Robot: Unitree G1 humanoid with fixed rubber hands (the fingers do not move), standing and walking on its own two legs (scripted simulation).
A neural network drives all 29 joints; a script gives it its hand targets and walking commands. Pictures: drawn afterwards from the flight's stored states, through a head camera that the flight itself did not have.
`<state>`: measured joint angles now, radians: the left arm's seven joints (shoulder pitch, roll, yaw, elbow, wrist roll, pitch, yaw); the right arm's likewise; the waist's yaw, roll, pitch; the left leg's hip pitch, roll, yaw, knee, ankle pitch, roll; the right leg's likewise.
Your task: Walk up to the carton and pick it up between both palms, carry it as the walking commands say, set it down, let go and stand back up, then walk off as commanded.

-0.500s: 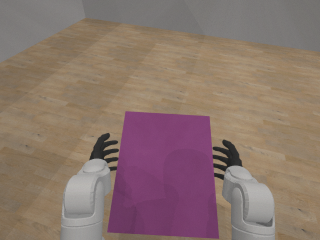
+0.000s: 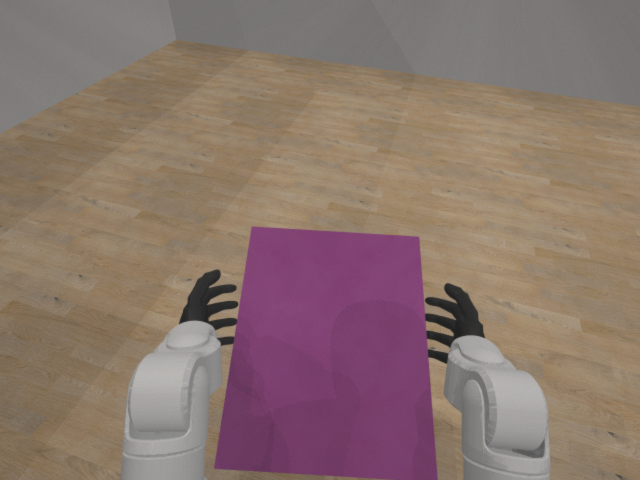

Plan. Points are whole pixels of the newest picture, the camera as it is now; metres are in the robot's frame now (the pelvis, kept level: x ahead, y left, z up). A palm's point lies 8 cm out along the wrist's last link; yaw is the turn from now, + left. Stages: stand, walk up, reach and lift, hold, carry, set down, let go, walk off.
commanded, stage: carry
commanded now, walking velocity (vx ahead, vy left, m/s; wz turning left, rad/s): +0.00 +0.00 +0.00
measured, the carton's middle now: (327, 350) +0.30 +0.00 +0.00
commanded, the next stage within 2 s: hold in 1.80 s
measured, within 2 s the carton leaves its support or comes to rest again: neither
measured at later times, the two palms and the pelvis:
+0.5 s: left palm (203, 333) +0.27 +0.15 +0.08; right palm (459, 348) +0.26 -0.15 +0.08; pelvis +0.00 +0.00 +0.00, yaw +0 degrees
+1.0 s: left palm (214, 333) +0.29 +0.14 +0.05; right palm (452, 345) +0.29 -0.16 +0.04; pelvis +0.02 -0.01 +0.00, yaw +0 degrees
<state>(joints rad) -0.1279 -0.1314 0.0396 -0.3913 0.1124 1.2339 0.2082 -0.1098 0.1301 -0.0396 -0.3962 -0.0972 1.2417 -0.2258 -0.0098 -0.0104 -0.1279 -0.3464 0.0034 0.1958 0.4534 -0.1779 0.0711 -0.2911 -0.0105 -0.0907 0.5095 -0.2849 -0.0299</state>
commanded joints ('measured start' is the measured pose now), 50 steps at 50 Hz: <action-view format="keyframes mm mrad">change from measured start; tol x2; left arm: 1 -409 -932 -586 -117 -382 -35 -264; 8 -418 -917 -572 -88 -370 -50 -266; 18 -441 -904 -536 7 -335 -113 -278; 30 -459 -897 -502 139 -278 -238 -310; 38 -468 -851 -467 232 -236 -339 -332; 50 -458 -780 -445 304 -192 -442 -343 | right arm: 1 -441 973 585 -136 378 -48 260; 16 -459 935 533 -29 333 -112 275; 30 -499 916 493 126 273 -254 317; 38 -509 871 462 218 225 -355 337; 50 -503 802 447 293 182 -457 343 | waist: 1 3 5 -254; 21 3 8 -231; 50 1 5 -254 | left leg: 1 203 177 -193 -43 237 -16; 29 191 165 -195 -62 125 -11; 50 205 161 -167 -11 211 -14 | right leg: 1 17 -155 147 -76 172 -8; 28 33 -129 135 -97 115 -23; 50 83 -133 120 -72 236 -18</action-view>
